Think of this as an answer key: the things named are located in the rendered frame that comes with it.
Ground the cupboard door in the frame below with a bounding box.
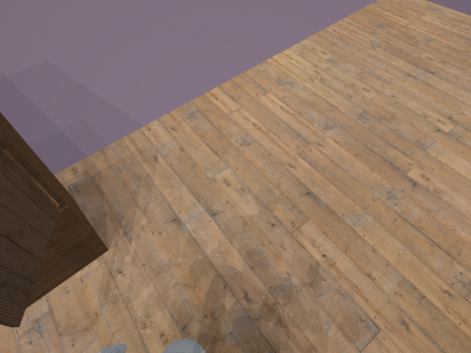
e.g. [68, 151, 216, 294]
[0, 149, 60, 327]

